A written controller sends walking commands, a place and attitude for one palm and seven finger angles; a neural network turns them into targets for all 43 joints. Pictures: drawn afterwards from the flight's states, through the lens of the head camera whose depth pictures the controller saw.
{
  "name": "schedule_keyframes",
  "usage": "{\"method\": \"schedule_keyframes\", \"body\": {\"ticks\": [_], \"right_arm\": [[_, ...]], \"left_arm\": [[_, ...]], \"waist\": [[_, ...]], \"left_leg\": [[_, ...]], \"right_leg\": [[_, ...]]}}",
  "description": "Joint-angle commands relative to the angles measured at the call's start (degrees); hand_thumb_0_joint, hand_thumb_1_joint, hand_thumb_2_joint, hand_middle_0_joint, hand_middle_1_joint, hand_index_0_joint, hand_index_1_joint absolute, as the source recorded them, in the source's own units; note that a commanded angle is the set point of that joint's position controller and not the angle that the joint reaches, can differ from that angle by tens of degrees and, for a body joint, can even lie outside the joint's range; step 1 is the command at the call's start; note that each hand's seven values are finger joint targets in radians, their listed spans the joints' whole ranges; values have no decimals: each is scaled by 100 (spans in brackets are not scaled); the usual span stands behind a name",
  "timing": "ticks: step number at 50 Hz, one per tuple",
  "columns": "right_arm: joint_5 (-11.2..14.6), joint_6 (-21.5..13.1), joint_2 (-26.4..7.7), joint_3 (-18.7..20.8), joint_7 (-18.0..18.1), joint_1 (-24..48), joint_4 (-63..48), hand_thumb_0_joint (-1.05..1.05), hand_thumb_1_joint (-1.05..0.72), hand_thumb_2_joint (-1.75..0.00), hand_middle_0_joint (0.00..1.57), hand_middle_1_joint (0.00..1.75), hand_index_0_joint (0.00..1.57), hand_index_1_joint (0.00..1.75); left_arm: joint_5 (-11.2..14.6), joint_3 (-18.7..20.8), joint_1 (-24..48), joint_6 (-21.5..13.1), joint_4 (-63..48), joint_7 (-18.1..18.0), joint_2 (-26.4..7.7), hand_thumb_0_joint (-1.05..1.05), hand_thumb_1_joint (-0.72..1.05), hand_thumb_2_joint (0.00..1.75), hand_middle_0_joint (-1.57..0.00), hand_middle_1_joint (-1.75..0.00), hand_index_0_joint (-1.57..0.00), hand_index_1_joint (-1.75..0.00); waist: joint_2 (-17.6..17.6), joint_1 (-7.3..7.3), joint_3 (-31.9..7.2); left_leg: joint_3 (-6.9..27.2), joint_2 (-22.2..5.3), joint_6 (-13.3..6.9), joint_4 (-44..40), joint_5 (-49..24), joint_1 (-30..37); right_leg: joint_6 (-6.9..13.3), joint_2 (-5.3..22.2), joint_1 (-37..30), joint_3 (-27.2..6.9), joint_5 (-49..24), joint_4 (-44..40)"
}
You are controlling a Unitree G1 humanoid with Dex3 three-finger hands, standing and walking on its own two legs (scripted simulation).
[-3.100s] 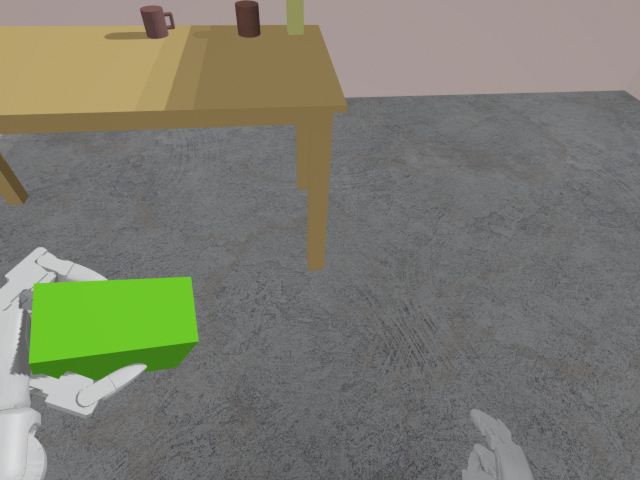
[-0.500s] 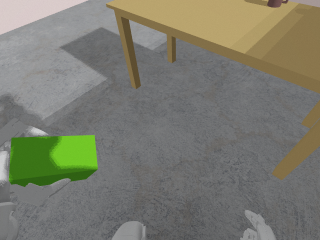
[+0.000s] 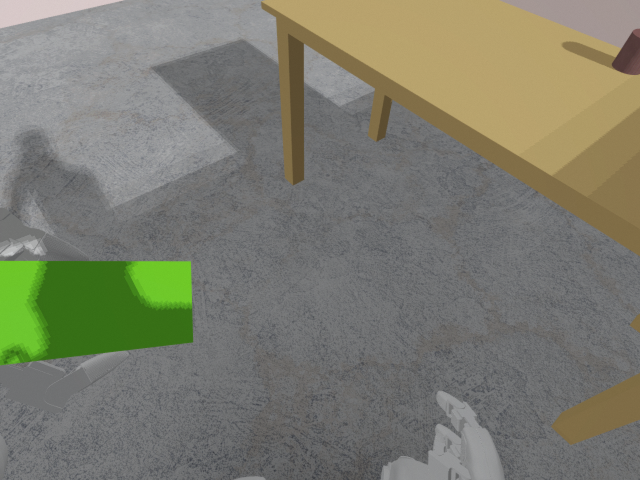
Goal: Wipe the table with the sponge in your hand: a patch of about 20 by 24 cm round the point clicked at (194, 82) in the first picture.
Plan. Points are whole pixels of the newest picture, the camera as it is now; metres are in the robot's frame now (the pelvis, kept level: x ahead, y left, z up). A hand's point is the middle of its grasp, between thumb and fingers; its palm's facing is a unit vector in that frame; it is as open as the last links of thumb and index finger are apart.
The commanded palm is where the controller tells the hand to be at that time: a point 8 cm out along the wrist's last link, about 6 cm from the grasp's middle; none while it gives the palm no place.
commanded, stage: walk to a spot facing it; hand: left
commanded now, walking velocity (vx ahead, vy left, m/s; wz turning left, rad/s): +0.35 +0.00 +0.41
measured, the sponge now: (123, 309) +0.23 +0.19 +0.17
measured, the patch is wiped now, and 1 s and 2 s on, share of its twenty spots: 0.00 0.00 0.00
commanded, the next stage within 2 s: none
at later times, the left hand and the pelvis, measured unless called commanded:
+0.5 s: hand (93, 248) +0.28 +0.24 +0.18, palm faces +0.57 -0.67 -0.47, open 10.6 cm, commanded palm +0.22 +0.27 +0.18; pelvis +0.13 -0.04 -0.02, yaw +14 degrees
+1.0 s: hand (132, 312) +0.23 +0.19 +0.17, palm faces +0.80 -0.46 -0.39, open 10.6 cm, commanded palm +0.16 +0.20 +0.18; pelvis +0.17 -0.13 +0.00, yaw +33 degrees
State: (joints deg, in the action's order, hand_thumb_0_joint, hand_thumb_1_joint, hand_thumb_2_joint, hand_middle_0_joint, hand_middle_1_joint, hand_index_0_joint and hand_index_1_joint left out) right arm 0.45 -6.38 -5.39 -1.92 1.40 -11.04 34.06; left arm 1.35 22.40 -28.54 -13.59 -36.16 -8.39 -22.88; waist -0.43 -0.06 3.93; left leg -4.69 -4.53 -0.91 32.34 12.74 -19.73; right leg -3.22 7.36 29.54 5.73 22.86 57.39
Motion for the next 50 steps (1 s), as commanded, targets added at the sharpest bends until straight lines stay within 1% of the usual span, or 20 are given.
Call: {"method": "schedule_keyframes", "body": {"ticks": [1,5,6,7,8,11,15,19,22,23,24,25,27,32,40,42,43,45,46,50], "right_arm": [[-2,-349,-1210,485,268,256,-615,0,-90,-90,20,30,20,30],[19,-230,-1144,410,361,281,-569,0,-90,-90,20,30,20,30],[27,-190,-1011,362,349,259,-587,0,-90,-90,20,30,20,30],[0,-154,-901,313,354,393,-611,0,-90,-90,20,30,20,30],[-36,-239,-1169,391,344,671,-656,0,-90,-90,20,30,20,30],[-50,-77,-1115,331,286,749,-577,0,-90,-90,20,30,20,30],[-72,78,-1012,403,281,647,-807,0,-90,-90,20,30,20,30],[-58,152,-958,469,255,443,-1111,0,-90,-90,20,30,20,30],[-15,199,-1022,583,309,171,-1141,0,-90,-90,20,30,20,30],[4,193,-1095,618,328,132,-1142,0,-90,-90,20,30,20,30],[16,152,-1294,662,272,234,-1180,0,-90,-90,20,30,20,30],[69,52,-1385,659,152,148,-1139,0,-90,-90,20,30,20,30],[134,89,-1518,788,113,266,-979,0,-90,-90,20,30,20,30],[71,-85,-1272,593,34,428,-963,0,-90,-90,20,30,20,30],[85,-277,-1256,447,221,283,-838,0,-90,-90,20,30,20,30],[108,-226,-1073,354,227,300,-794,0,-90,-90,20,30,20,30],[59,-195,-976,322,264,448,-829,0,-90,-90,20,30,20,30],[-28,-248,-1198,414,277,529,-704,0,-90,-90,20,30,20,30],[-41,-163,-1032,304,302,637,-711,0,-90,-90,20,30,20,30],[-69,-50,-998,305,473,869,-796,0,-90,-90,20,30,20,30]], "left_arm": [[71,446,424,-304,-555,-86,-477,0,10,130,-120,-160,-120,-160],[-40,162,1010,-61,-109,-72,-414,0,10,130,-120,-160,-120,-160],[-83,166,1153,-17,-135,-82,-540,0,10,130,-120,-160,-120,-160],[-68,410,1154,69,-51,-126,-984,0,10,130,-120,-160,-120,-160],[28,448,1449,83,-277,-176,-1051,0,10,130,-120,-160,-120,-160],[14,430,1064,-78,-636,-102,-902,0,10,130,-120,-160,-120,-160],[-1,672,565,-147,-893,-222,-945,0,10,130,-120,-160,-120,-160],[82,886,-44,-83,-972,-385,-928,0,10,130,-120,-160,-120,-160],[131,793,69,-80,-1041,-444,-912,0,10,130,-120,-160,-120,-160],[160,779,177,-182,-1177,-448,-929,0,10,130,-120,-160,-120,-160],[224,783,248,-272,-1356,-424,-915,0,10,130,-120,-160,-120,-160],[136,671,745,-335,-1319,-317,-1014,0,10,130,-120,-160,-120,-160],[78,991,241,-207,-1042,-208,-1242,0,10,130,-120,-160,-120,-160],[282,974,-392,-187,-1922,-119,-978,0,10,130,-120,-160,-120,-160],[265,460,449,174,-604,-28,-513,0,10,130,-120,-160,-120,-160],[140,329,828,281,-381,-31,-625,0,10,130,-120,-160,-120,-160],[114,514,1035,397,-268,-117,-1084,0,10,130,-120,-160,-120,-160],[162,358,1193,488,-304,-175,-923,0,10,130,-120,-160,-120,-160],[147,248,1088,382,-520,-130,-813,0,10,130,-120,-160,-120,-160],[105,446,968,185,-750,-181,-973,0,10,130,-120,-160,-120,-160]], "waist": [[-1160,-16,-796],[-570,-78,-821],[378,-90,-852],[2022,-194,-713],[1850,-245,-625],[836,-151,-247],[1013,-94,-662],[1159,-250,-961],[731,169,-1553],[-108,287,-1817],[-1611,129,-1961],[-1236,188,-1582],[-1082,136,-1574],[-1633,-4,-1347],[-1095,-46,-995],[283,-88,-880],[1825,-89,-742],[1521,-61,-698],[1120,-57,-615],[955,-33,-706]], "left_leg": [[1085,-1044,-837,-1762,1516,27],[783,-577,-511,-361,1684,-162],[379,-211,-316,889,1642,-932],[-126,454,7,2714,2133,-2254],[478,234,103,3717,1864,-2527],[468,-124,310,4193,1319,-2483],[-235,-126,322,2190,1097,-1489],[-1061,304,270,683,798,-788],[-1333,736,198,-536,-315,1027],[-378,112,-181,-642,-1230,2232],[2189,-1653,-1157,-575,-4189,2880],[3402,-2185,-1530,-702,-5030,2701],[2850,-1997,-1487,-775,-3541,2219],[1374,-1056,-791,-1336,-1097,220],[1408,-744,-523,-877,-164,-94],[850,-88,-75,481,867,-768],[298,608,284,2308,1922,-1630],[694,434,389,3989,1672,-1498],[565,326,471,4342,1338,-1492],[107,185,512,2877,1309,-831]], "right_leg": [[-117,-292,-982,425,22,-1291],[-36,-431,-2100,420,7,-3110],[298,403,-2702,-631,398,-3816],[952,1829,-3253,-2736,67,-4348],[1204,2321,-2975,-3197,-133,-4476],[1137,1917,-2755,-1588,-1885,-4107],[858,1511,-3032,176,-4210,-3509],[825,1385,-3065,476,-5128,-2899],[356,1134,-2310,901,-5241,-950],[104,792,-1246,866,-3409,416],[-189,-123,135,487,891,1745],[-78,-274,731,-117,1982,2238],[-140,-15,984,-592,1192,2322],[-214,-155,-561,-155,77,205],[-274,-751,-1836,256,-59,-2485],[159,348,-2323,-763,-819,-4057],[804,1827,-2271,-2573,-1479,-4328],[1002,1977,-1711,-2341,-1906,-4196],[981,1680,-1750,-1539,-2380,-4010],[761,1307,-2061,-39,-3743,-3658]]}}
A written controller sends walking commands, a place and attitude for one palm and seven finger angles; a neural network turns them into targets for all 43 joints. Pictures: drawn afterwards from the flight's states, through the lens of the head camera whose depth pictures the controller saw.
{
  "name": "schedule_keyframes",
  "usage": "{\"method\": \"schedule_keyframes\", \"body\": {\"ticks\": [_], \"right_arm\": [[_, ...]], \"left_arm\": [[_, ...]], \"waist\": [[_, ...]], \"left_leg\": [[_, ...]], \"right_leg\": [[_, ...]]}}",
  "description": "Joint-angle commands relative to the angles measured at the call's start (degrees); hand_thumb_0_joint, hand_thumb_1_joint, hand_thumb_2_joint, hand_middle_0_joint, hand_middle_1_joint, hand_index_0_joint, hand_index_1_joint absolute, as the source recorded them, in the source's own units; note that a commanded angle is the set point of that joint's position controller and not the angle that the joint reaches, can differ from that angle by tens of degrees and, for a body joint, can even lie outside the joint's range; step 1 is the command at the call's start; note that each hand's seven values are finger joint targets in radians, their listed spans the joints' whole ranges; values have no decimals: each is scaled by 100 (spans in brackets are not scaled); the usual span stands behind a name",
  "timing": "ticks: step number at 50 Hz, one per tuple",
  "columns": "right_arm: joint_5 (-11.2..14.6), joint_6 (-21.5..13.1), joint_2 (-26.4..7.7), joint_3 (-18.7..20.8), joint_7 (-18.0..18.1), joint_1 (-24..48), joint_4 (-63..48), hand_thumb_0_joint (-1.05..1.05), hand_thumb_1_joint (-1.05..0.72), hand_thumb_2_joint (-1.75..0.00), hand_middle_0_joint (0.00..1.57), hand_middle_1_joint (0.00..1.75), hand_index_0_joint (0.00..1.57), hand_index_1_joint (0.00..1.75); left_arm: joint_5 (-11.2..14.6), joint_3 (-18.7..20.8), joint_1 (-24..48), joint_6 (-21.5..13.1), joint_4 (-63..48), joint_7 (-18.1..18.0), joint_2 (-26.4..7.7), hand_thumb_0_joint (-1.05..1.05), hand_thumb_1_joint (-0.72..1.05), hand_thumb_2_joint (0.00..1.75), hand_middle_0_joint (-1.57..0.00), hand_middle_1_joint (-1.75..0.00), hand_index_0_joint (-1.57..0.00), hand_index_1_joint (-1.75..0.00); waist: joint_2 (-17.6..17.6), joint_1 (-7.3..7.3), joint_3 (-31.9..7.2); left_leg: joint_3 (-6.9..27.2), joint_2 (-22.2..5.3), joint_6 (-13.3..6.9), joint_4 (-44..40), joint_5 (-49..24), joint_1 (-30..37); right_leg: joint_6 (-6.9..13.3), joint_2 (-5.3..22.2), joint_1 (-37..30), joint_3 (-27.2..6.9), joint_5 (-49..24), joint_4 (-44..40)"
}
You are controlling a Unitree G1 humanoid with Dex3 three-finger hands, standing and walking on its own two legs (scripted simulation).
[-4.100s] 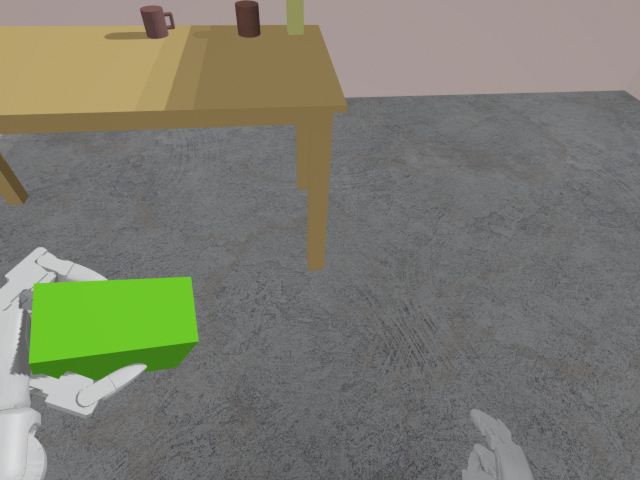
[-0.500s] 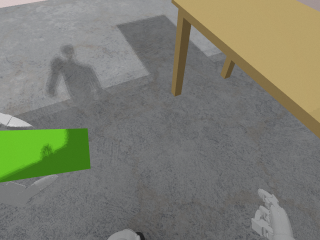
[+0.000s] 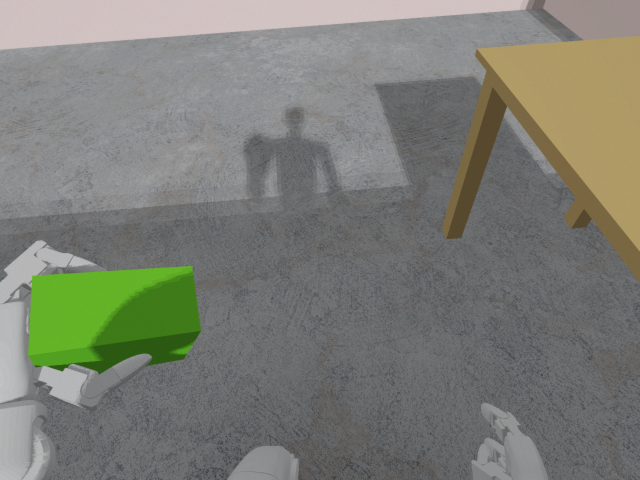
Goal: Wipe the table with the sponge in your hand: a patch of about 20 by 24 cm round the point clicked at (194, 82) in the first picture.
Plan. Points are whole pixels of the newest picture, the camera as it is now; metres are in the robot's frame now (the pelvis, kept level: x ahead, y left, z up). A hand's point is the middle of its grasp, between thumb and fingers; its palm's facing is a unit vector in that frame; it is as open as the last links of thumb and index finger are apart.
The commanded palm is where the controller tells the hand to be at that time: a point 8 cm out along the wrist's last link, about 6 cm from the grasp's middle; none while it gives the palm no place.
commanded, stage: walk to a spot facing it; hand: left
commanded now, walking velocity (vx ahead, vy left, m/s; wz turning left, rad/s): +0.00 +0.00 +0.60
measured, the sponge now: (144, 321) +0.23 +0.19 +0.15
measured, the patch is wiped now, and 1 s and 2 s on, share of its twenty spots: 0.00 0.00 0.00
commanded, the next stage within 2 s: turn to face it in 1.74 s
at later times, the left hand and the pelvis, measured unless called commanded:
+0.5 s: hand out of the picture +0.06 +0.26 +0.19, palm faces +0.61 -0.66 -0.44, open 10.6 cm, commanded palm +0.01 +0.29 +0.18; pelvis -0.06 -0.02 +0.00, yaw +18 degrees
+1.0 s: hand out of the picture -0.02 +0.29 +0.18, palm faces +0.82 -0.42 -0.40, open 10.7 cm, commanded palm -0.08 +0.30 +0.18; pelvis -0.06 -0.02 -0.01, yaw +34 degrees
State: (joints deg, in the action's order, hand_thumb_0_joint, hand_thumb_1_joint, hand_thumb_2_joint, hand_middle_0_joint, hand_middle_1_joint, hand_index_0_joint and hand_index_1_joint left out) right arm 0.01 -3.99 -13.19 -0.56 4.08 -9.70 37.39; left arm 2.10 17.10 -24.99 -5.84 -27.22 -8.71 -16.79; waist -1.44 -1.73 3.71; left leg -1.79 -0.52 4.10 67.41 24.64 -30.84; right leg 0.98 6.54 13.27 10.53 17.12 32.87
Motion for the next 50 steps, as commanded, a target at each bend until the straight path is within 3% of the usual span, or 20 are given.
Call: {"method": "schedule_keyframes", "body": {"ticks": [1,6,9,10,11,12,15,18,25,27,28,29,30,33,34,44,47,48,49,50], "right_arm": [[-56,-262,-236,187,229,680,-1209,0,-90,-90,20,30,20,30],[-61,-115,-243,269,149,361,-1504,0,-90,-90,20,30,20,30],[-45,-13,-322,327,116,58,-1483,0,-90,-90,20,30,20,30],[-9,-27,-444,404,123,17,-1492,0,-90,-90,20,30,20,30],[-9,-131,-646,429,83,142,-1560,0,-90,-90,20,30,20,30],[-14,-224,-599,406,3,-10,-1452,0,-90,-90,20,30,20,30],[74,-415,-628,487,-185,129,-1261,0,-90,-90,20,30,20,30],[91,-479,-611,441,-256,109,-1183,0,-90,-90,20,30,20,30],[44,-419,-486,228,-65,328,-1080,0,-90,-90,20,30,20,30],[53,-339,-324,175,-55,359,-1024,0,-90,-90,20,30,20,30],[60,-291,-138,165,-60,393,-1058,0,-90,-90,20,30,20,30],[-44,-361,-427,226,-15,608,-1020,0,-90,-90,20,30,20,30],[-100,-378,-406,235,-58,657,-1018,0,-90,-90,20,30,20,30],[-49,-223,-365,201,-53,628,-918,0,-90,-90,20,30,20,30],[-38,-223,-399,232,-21,670,-937,0,-90,-90,20,30,20,30],[-59,-249,-345,377,-9,269,-1456,0,-90,-90,20,30,20,30],[-39,-227,-395,415,25,-17,-1448,0,-90,-90,20,30,20,30],[-11,-244,-485,460,65,-121,-1443,0,-90,-90,20,30,20,30],[-14,-253,-637,492,31,2,-1481,0,-90,-90,20,30,20,30],[28,-332,-583,426,-55,14,-1454,0,-90,-90,20,30,20,30]], "left_arm": [[28,1093,325,-599,-1581,-172,-1612,0,10,130,-120,-160,-120,-160],[85,1262,-383,-601,-1774,-273,-1499,0,10,130,-120,-160,-120,-160],[141,1197,-236,-646,-1846,-280,-1432,0,10,130,-120,-160,-120,-160],[193,1064,-265,-678,-1975,-252,-1382,0,10,130,-120,-160,-120,-160],[250,1046,-201,-785,-2181,-211,-1429,0,10,130,-120,-160,-120,-160],[138,1103,-347,-895,-1918,-122,-1469,0,10,130,-120,-160,-120,-160],[-65,1091,41,-990,-2561,-8,-1598,0,10,130,-120,-160,-120,-160],[59,916,-272,-849,-2426,9,-1276,0,10,130,-120,-160,-120,-160],[64,822,347,-586,-1291,13,-1178,0,10,130,-120,-160,-120,-160],[-10,768,469,-519,-1024,48,-1195,0,10,130,-120,-160,-120,-160],[-47,831,590,-442,-972,49,-1494,0,10,130,-120,-160,-120,-160],[104,1090,909,-486,-1101,11,-1860,0,10,130,-120,-160,-120,-160],[47,1030,957,-455,-1094,-34,-1703,0,10,130,-120,-160,-120,-160],[48,830,513,-618,-1207,52,-1467,0,10,130,-120,-160,-120,-160],[14,820,549,-633,-1239,30,-1495,0,10,130,-120,-160,-120,-160],[94,1161,-75,-630,-1813,-297,-1497,0,10,130,-120,-160,-120,-160],[106,965,278,-604,-1957,-359,-1351,0,10,130,-120,-160,-120,-160],[89,907,389,-698,-2028,-362,-1322,0,10,130,-120,-160,-120,-160],[65,824,395,-836,-2145,-346,-1217,0,10,130,-120,-160,-120,-160],[-11,805,581,-967,-2125,-351,-1322,0,10,130,-120,-160,-120,-160]], "waist": [[1026,64,-798],[1215,-62,-1273],[739,267,-1501],[57,340,-1544],[-1391,264,-1348],[-1822,193,-1123],[-1132,217,-1131],[-1517,206,-985],[-1205,84,-542],[-142,-70,-549],[1813,-95,-371],[1750,-58,-121],[1523,45,-392],[813,124,-120],[798,120,-133],[1385,-182,-790],[990,166,-1178],[57,354,-1401],[-1783,372,-1378],[-1888,328,-1283]], "left_leg": [[-364,-183,-31,-1013,99,435],[-580,-192,-127,-2696,309,680],[-671,34,-197,-4197,-964,1688],[-158,-418,-408,-4495,-2095,2326],[1707,-1730,-1113,-4662,-4845,2896],[2738,-2432,-1695,-4526,-6426,3070],[1906,-1782,-1555,-4279,-4709,2838],[1276,-1268,-1303,-4721,-2894,1845],[1721,-1084,-1261,-5183,1102,554],[1192,-546,-916,-3537,1092,-475],[241,154,-472,-1391,1089,-1511],[330,72,-245,200,563,-1459],[495,-4,-239,703,216,-1374],[160,-277,-15,1129,-670,-1179],[69,-307,-14,904,-655,-1138],[-1005,-231,-305,-2758,-127,157],[-1287,145,-409,-3972,-609,1732],[-740,-137,-672,-4235,-953,3025],[1543,-1601,-1399,-4534,-2325,3961],[3139,-2454,-1969,-4780,-3675,4181]], "right_leg": [[356,1357,-512,-479,-3143,-1161],[549,1637,-1209,-607,-3683,-673],[100,1375,-800,-249,-3277,372],[-156,1040,-183,-84,-2524,1313],[-572,170,1297,-71,315,2372],[-601,-118,2196,-525,2247,3011],[-594,-97,2292,-867,1276,2903],[-637,-334,1263,-530,714,2287],[-502,-751,-335,-144,1081,353],[-131,-105,-1372,-876,1120,-1312],[487,1555,-1450,-2993,2137,-2340],[707,2305,-493,-3794,1923,-2627],[705,2250,-345,-3805,2094,-2530],[320,1451,-267,-1393,239,-2159],[284,1390,-457,-1095,-325,-2056],[595,1597,-1353,-576,-1568,-1337],[280,1319,-818,-79,-1590,128],[-7,1019,180,168,-1700,1624],[-428,91,1877,265,872,3339],[-336,-204,2744,-317,2025,4328]]}}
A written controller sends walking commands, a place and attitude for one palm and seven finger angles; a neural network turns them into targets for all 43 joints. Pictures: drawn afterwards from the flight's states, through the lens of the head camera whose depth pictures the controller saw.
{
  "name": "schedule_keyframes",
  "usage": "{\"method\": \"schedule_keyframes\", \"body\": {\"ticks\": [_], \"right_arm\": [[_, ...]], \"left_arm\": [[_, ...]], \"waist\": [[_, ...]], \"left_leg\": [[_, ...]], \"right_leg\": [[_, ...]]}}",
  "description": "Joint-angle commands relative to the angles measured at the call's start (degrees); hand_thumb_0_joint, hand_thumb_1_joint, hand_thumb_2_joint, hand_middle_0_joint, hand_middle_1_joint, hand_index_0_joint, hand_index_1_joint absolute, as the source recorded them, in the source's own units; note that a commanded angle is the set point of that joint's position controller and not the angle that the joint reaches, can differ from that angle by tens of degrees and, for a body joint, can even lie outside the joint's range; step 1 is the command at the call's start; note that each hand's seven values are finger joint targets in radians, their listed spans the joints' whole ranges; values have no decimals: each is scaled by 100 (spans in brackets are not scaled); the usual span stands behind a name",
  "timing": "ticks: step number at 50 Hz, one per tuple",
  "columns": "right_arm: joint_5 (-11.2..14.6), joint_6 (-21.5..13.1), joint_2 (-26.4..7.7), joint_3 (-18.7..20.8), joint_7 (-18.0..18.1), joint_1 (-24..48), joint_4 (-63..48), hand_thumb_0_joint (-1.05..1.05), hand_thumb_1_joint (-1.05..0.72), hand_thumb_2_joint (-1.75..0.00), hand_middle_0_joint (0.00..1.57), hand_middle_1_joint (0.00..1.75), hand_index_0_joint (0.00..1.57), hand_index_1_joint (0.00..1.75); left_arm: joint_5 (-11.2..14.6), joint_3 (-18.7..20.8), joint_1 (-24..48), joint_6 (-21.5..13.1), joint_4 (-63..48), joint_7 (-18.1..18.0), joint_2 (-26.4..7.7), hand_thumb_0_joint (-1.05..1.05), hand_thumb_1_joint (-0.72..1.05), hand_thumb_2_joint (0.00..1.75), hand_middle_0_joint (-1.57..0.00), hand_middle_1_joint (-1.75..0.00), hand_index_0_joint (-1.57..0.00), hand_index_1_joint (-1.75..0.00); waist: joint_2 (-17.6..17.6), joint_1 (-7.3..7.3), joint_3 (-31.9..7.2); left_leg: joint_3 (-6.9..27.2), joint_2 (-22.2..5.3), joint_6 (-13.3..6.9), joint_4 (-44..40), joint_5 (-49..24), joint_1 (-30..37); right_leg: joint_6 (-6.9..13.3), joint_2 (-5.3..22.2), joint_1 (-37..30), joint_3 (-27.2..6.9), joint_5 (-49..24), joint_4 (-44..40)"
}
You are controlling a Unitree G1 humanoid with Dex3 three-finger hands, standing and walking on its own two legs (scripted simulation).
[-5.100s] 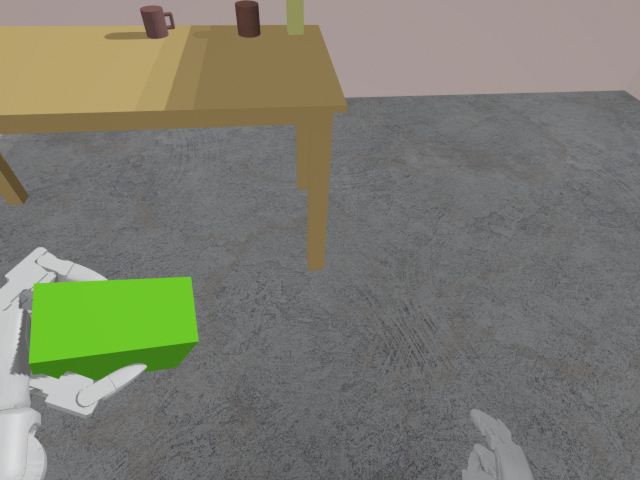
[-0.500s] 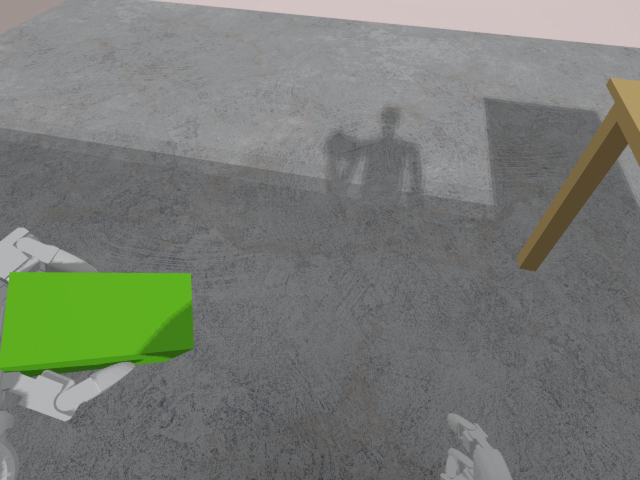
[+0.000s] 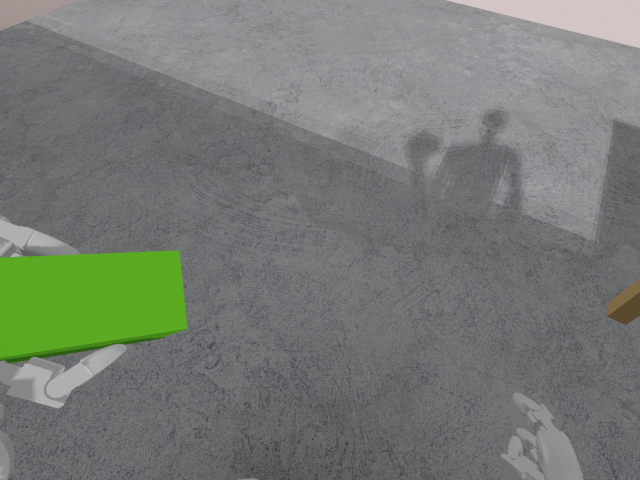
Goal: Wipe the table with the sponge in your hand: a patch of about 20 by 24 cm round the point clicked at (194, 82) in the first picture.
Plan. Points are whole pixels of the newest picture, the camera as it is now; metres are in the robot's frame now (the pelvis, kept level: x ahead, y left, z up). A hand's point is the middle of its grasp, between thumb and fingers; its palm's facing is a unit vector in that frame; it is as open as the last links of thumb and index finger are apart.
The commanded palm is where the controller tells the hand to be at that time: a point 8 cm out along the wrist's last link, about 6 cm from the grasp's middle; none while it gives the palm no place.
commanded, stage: walk to a spot facing it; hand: left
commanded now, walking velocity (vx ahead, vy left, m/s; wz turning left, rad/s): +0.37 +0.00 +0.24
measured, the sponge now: (118, 304) +0.23 +0.20 +0.17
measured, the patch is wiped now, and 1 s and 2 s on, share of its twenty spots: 0.00 0.00 0.00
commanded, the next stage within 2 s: turn to face it in 0.74 s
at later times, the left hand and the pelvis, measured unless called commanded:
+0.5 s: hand (104, 261) +0.27 +0.23 +0.18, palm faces +0.53 -0.74 -0.41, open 10.7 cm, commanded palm +0.20 +0.27 +0.19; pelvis +0.09 -0.04 +0.01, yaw +10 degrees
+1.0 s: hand (90, 185) +0.33 +0.26 +0.20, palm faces +0.57 -0.68 -0.46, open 10.7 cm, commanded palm +0.28 +0.29 +0.19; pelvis +0.19 -0.02 +0.01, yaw +14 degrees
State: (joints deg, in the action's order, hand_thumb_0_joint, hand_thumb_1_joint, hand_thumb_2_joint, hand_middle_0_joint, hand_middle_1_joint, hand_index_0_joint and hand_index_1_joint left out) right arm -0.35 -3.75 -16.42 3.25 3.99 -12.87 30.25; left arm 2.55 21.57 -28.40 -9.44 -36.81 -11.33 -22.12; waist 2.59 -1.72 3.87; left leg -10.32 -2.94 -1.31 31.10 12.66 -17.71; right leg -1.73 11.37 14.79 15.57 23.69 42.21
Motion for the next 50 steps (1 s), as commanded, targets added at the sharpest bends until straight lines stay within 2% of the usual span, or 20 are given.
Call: {"method": "schedule_keyframes", "body": {"ticks": [1,3,5,8,15,16,17,18,19,20,22,26,31,34,35,36,37,39,44,50], "right_arm": [[134,-401,-296,60,-133,452,-603,0,-90,-90,20,30,20,30],[150,-352,-229,93,-128,539,-515,0,-90,-90,20,30,20,30],[158,-460,-118,39,-130,590,-446,0,-90,-90,20,30,20,30],[85,-655,-28,-56,-143,519,-340,0,-90,-90,20,30,20,30],[71,-496,-46,-115,67,609,-168,0,-90,-90,20,30,20,30],[80,-444,-20,-145,80,622,-147,0,-90,-90,20,30,20,30],[86,-390,55,-151,68,557,-129,0,-90,-90,20,30,20,30],[80,-347,163,-194,52,646,-223,0,-90,-90,20,30,20,30],[47,-425,-92,-111,30,822,-250,0,-90,-90,20,30,20,30],[61,-400,-124,-80,-11,876,-205,0,-90,-90,20,30,20,30],[65,-307,-70,-172,-47,930,-151,0,-90,-90,20,30,20,30],[52,-211,-28,-111,-21,864,-334,0,-90,-90,20,30,20,30],[36,-214,67,-29,-33,618,-656,0,-90,-90,20,30,20,30],[37,-204,-50,91,28,322,-633,0,-90,-90,20,30,20,30],[79,-220,-162,146,53,227,-657,0,-90,-90,20,30,20,30],[68,-245,-282,163,12,351,-697,0,-90,-90,20,30,20,30],[87,-299,-281,91,-84,387,-681,0,-90,-90,20,30,20,30],[151,-292,-274,173,-108,463,-510,0,-90,-90,20,30,20,30],[129,-506,-80,10,-190,502,-385,0,-90,-90,20,30,20,30],[73,-528,-88,-136,-2,510,-334,0,-90,-90,20,30,20,30]], "left_arm": [[-174,533,937,-612,-702,55,-1056,0,10,130,-120,-160,-120,-160],[-162,758,753,-602,-1112,119,-1195,0,10,130,-120,-160,-120,-160],[-146,751,620,-680,-1681,133,-1117,0,10,130,-120,-160,-120,-160],[-60,604,232,-729,-1472,181,-810,0,10,130,-120,-160,-120,-160],[-83,321,849,-490,92,241,-568,0,10,130,-120,-160,-120,-160],[-108,269,998,-443,143,230,-603,0,10,130,-120,-160,-120,-160],[-156,331,1053,-400,203,211,-731,0,10,130,-120,-160,-120,-160],[-180,489,1142,-352,149,183,-1097,0,10,130,-120,-160,-120,-160],[-60,568,1412,-365,32,175,-1138,0,10,130,-120,-160,-120,-160],[-44,597,1384,-411,-62,198,-1183,0,10,130,-120,-160,-120,-160],[-58,514,1082,-550,-355,248,-1016,0,10,130,-120,-160,-120,-160],[-64,736,540,-602,-764,143,-1101,0,10,130,-120,-160,-120,-160],[5,859,-10,-548,-989,-56,-974,0,10,130,-120,-160,-120,-160],[-14,759,376,-565,-1075,-122,-930,0,10,130,-120,-160,-120,-160],[-28,625,396,-619,-1097,-111,-822,0,10,130,-120,-160,-120,-160],[-15,674,440,-722,-1214,-107,-827,0,10,130,-120,-160,-120,-160],[-98,751,734,-821,-1119,-71,-1095,0,10,130,-120,-160,-120,-160],[-114,1018,591,-754,-963,67,-1291,0,10,130,-120,-160,-120,-160],[-8,669,-72,-749,-1570,178,-824,0,10,130,-120,-160,-120,-160],[-59,530,645,-578,-458,192,-736,0,10,130,-120,-160,-120,-160]], "waist": [[-1566,285,-1041],[-1501,230,-812],[-1678,116,-820],[-1766,107,-915],[-1129,83,-760],[-794,97,-796],[99,71,-936],[1725,13,-920],[1708,-14,-835],[1236,31,-611],[457,86,-290],[376,101,-529],[569,-62,-850],[93,233,-1184],[-780,354,-1407],[-2264,292,-1468],[-2007,250,-1417],[-1461,250,-1311],[-1619,137,-1291],[-1351,179,-1107]], "left_leg": [[3877,-2303,-1493,-1236,-1346,2079],[3341,-1967,-1529,-1387,-287,1369],[2287,-1453,-1148,-1443,-133,979],[1652,-1186,-899,-1629,-254,448],[1240,-1012,-576,-804,1175,97],[1177,-839,-456,-182,1287,-238],[800,-479,-305,1212,1356,-869],[453,271,-5,3066,2008,-2292],[1117,188,89,3967,1765,-2441],[1239,34,146,4423,1419,-2525],[1133,-241,284,4491,919,-2494],[627,-320,278,2631,680,-1584],[-125,-6,197,734,601,-750],[-355,297,149,-290,-75,750],[528,-180,-123,-579,-294,1704],[2929,-1740,-985,-872,-2015,2440],[4103,-2329,-1458,-1142,-2253,2177],[3671,-2210,-1572,-1106,-1305,1783],[1519,-1362,-833,-1151,-1793,862],[620,-1520,-435,-1065,-1128,804]], "right_leg": [[9,-346,2784,-1462,944,3601],[-145,-165,2925,-1518,465,3621],[-164,-175,2548,-1255,-27,2898],[-175,-352,1441,-899,-411,1410],[-205,-947,-275,-306,-484,-1128],[-111,-856,-801,-521,-356,-1565],[230,-154,-1348,-1525,40,-2126],[915,1243,-2016,-3843,-57,-2737],[1032,1666,-1545,-4437,488,-3127],[1091,1614,-1317,-4377,723,-3141],[1040,1365,-945,-2835,-289,-2960],[873,996,-818,-1321,-1956,-2605],[858,936,-1211,-988,-2821,-2029],[494,601,-695,-546,-2828,-536],[224,302,55,-335,-2294,847],[-124,-629,1537,-478,662,2418],[-7,-732,2019,-1165,1449,3187],[-74,-384,2490,-1586,917,3494],[-133,-546,1450,-1045,-187,1645],[-149,-987,528,-622,-578,-283]]}}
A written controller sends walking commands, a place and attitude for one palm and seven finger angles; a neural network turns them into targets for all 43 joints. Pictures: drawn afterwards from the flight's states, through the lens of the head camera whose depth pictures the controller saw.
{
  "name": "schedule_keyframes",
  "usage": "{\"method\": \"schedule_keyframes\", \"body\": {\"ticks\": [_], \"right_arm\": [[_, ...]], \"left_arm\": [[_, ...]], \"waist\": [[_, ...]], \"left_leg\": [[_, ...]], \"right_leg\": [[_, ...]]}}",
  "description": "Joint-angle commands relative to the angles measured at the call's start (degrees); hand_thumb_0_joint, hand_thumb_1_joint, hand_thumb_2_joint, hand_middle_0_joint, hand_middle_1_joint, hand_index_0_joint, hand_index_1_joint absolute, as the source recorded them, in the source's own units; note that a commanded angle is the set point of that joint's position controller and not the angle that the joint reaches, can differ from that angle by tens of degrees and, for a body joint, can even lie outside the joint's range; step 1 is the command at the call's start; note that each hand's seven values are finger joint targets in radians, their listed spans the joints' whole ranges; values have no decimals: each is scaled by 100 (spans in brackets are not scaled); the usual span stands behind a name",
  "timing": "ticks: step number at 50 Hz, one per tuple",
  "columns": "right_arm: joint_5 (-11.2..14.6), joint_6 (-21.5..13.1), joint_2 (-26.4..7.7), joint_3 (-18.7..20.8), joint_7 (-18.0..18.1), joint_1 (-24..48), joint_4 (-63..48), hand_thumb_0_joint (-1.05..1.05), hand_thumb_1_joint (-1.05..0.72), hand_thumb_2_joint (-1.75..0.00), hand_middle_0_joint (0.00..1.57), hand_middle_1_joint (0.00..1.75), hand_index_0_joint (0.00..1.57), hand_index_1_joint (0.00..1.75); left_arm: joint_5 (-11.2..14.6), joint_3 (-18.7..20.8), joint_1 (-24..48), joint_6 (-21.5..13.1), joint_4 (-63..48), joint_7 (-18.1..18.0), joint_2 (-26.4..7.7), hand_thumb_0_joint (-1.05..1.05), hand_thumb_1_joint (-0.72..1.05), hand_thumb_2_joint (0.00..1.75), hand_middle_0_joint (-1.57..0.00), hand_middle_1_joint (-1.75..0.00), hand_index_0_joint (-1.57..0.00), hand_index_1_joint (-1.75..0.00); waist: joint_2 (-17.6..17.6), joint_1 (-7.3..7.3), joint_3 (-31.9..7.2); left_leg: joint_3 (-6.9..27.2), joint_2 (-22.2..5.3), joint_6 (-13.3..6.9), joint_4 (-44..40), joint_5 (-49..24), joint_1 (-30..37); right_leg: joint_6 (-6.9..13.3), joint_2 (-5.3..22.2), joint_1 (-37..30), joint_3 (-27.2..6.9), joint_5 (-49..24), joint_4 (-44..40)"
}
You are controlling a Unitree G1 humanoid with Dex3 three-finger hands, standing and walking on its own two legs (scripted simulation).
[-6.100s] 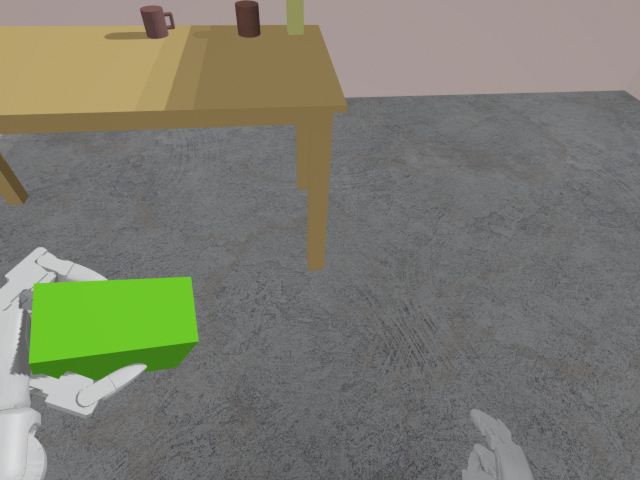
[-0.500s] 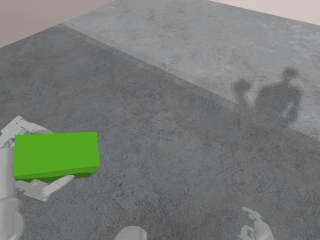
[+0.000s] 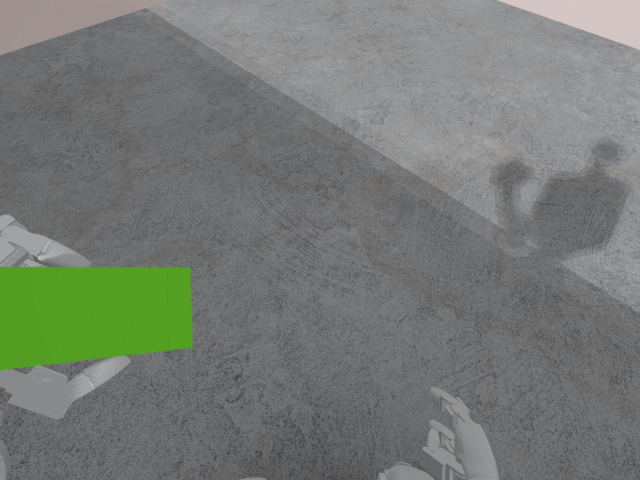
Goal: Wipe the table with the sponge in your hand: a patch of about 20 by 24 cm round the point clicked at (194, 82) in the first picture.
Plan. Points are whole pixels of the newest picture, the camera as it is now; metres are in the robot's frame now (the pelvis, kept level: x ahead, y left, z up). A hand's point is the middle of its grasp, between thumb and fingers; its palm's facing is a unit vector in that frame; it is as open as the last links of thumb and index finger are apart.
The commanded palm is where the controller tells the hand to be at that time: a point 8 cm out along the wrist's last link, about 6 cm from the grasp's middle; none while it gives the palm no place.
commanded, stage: turn to face it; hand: left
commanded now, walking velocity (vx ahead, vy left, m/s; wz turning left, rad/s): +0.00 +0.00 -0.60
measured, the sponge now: (124, 315) +0.22 +0.20 +0.17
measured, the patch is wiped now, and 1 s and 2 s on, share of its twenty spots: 0.00 0.00 0.00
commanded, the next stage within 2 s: none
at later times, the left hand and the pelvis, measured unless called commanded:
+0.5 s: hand (210, 252) +0.28 +0.14 +0.18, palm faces +0.17 -0.87 -0.47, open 10.7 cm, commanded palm +0.24 +0.19 +0.18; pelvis +0.01 -0.04 +0.00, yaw -14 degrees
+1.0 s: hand (370, 313) +0.24 -0.01 +0.16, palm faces -0.18 -0.80 -0.57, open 10.7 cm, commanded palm +0.22 +0.07 +0.18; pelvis -0.07 -0.07 -0.01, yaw -33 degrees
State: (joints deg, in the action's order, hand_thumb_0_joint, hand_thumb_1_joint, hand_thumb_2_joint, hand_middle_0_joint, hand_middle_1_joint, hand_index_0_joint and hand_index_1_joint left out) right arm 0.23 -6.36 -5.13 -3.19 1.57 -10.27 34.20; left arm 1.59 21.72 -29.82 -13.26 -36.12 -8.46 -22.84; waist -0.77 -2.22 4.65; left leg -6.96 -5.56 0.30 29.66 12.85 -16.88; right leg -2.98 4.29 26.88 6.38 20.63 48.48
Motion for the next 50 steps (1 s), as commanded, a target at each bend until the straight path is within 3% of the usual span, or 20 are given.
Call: {"method": "schedule_keyframes", "body": {"ticks": [1,3,4,6,7,10,19,24,25,27,28,29,31,33,41,42,43,44,47,50], "right_arm": [[13,-254,-1216,501,247,303,-728,0,-90,-90,20,30,20,30],[15,-229,-1198,492,239,365,-719,0,-90,-90,20,30,20,30],[20,-207,-1138,489,217,300,-701,0,-90,-90,20,30,20,30],[22,-229,-1030,429,188,490,-881,0,-90,-90,20,30,20,30],[18,-201,-1132,508,145,428,-801,0,-90,-90,20,30,20,30],[-22,22,-969,347,109,711,-759,0,-90,-90,20,30,20,30],[11,331,-1194,521,31,573,-1163,0,-90,-90,20,30,20,30],[91,480,-1345,564,18,326,-1234,0,-90,-90,20,30,20,30],[97,502,-1388,579,37,302,-1236,0,-90,-90,20,30,20,30],[78,474,-1575,653,75,375,-1358,0,-90,-90,20,30,20,30],[38,454,-1440,589,97,431,-1345,0,-90,-90,20,30,20,30],[-35,412,-1328,557,98,469,-1337,0,-90,-90,20,30,20,30],[-11,312,-1383,604,40,327,-1238,0,-90,-90,20,30,20,30],[46,226,-1440,615,-64,187,-1199,0,-90,-90,20,30,20,30],[72,42,-1415,607,-185,3,-1193,0,-90,-90,20,30,20,30],[103,62,-1330,588,-201,-30,-1192,0,-90,-90,20,30,20,30],[97,91,-1104,514,-164,120,-1298,0,-90,-90,20,30,20,30],[155,150,-1210,591,-125,263,-1350,0,-90,-90,20,30,20,30],[76,498,-940,400,-148,571,-1182,0,-90,-90,20,30,20,30],[55,645,-1005,473,-83,733,-1077,0,-90,-90,20,30,20,30]], "left_arm": [[28,425,975,-158,-356,-79,-610,0,10,130,-120,-160,-120,-160],[-10,310,1295,-66,-71,-44,-594,0,10,130,-120,-160,-120,-160],[-53,268,1495,-43,-26,-29,-658,0,10,130,-120,-160,-120,-160],[-11,426,1579,69,23,-56,-913,0,10,130,-120,-160,-120,-160],[60,427,1515,83,-79,-59,-885,0,10,130,-120,-160,-120,-160],[98,661,1016,-90,-761,-120,-984,0,10,130,-120,-160,-120,-160],[229,1066,-118,-148,-728,-181,-1020,0,10,130,-120,-160,-120,-160],[151,748,253,-38,-731,-134,-903,0,10,130,-120,-160,-120,-160],[138,649,384,-23,-842,-124,-897,0,10,130,-120,-160,-120,-160],[69,673,607,-93,-1025,-81,-946,0,10,130,-120,-160,-120,-160],[38,799,517,-117,-921,-73,-1047,0,10,130,-120,-160,-120,-160],[-38,685,643,-108,-934,-63,-1001,0,10,130,-120,-160,-120,-160],[-70,427,1014,-146,-1148,5,-843,0,10,130,-120,-160,-120,-160],[-52,216,963,-69,-1009,13,-615,0,10,130,-120,-160,-120,-160],[3,508,804,-12,-805,25,-823,0,10,130,-120,-160,-120,-160],[-25,675,753,-55,-810,-1,-1028,0,10,130,-120,-160,-120,-160],[-7,994,533,-102,-715,-54,-1375,0,10,130,-120,-160,-120,-160],[198,1247,163,-12,-585,-68,-1433,0,10,130,-120,-160,-120,-160],[274,1392,-370,-20,-970,-114,-1237,0,10,130,-120,-160,-120,-160],[283,1292,-376,-28,-874,-135,-1081,0,10,130,-120,-160,-120,-160]], "waist": [[-1059,208,-1096],[-783,135,-1005],[-20,166,-1018],[1991,89,-1015],[1971,111,-1091],[524,121,-1405],[587,-22,-1589],[516,99,-1501],[361,127,-1467],[-845,63,-1156],[-1640,0,-1084],[-1668,23,-803],[-1134,66,-604],[-1346,115,-580],[-1264,154,-1005],[-474,159,-1222],[1079,82,-1332],[1961,11,-1628],[781,118,-1788],[679,165,-1596]], "left_leg": [[232,-1251,-497,-727,-882,644],[20,-1153,-268,56,-256,387],[-142,-859,-115,944,113,222],[92,301,323,3212,2370,-1510],[624,207,362,3783,2076,-1449],[692,144,475,3950,1506,-1527],[411,339,408,1497,1224,-765],[427,230,261,-58,650,419],[462,55,204,-492,323,825],[1502,-1253,-371,-929,-547,1336],[1884,-1949,-753,-1286,-1043,1015],[2004,-2231,-955,-1317,-1370,510],[1060,-1986,-801,-928,-2309,785],[365,-1653,-488,-754,-2660,783],[-297,-1404,30,631,-2299,712],[-462,-1095,195,1573,-1673,294],[-476,-397,429,2794,1036,-1059],[268,27,539,3735,2365,-1632],[812,-82,592,4366,1686,-2007],[687,4,606,3806,1358,-1528]], "right_leg": [[-36,-342,-886,364,-268,-1249],[8,-340,-1415,309,-714,-1997],[187,21,-1559,-230,-1386,-2401],[1107,1639,-2103,-3124,-3957,-2866],[1072,1686,-1994,-3248,-3723,-3014],[1201,1269,-2318,-2212,-4169,-2390],[1315,982,-2038,-2533,-3002,-2663],[947,696,-1376,-2684,-2092,-2600],[798,516,-1129,-2505,-1771,-2381],[344,-358,34,-1838,-377,-1324],[177,-590,280,-1150,772,74],[81,-473,290,-867,864,1166],[12,-233,513,-729,655,1229],[-38,-259,134,-289,411,545],[22,-454,-1699,287,-863,-2072],[252,42,-2306,-216,-2253,-2393],[802,1013,-3168,-1706,-5233,-2250],[1074,1432,-2999,-2772,-6226,-2219],[1245,1279,-3180,-2317,-4901,-2052],[1140,1009,-2456,-2059,-4015,-2381]]}}
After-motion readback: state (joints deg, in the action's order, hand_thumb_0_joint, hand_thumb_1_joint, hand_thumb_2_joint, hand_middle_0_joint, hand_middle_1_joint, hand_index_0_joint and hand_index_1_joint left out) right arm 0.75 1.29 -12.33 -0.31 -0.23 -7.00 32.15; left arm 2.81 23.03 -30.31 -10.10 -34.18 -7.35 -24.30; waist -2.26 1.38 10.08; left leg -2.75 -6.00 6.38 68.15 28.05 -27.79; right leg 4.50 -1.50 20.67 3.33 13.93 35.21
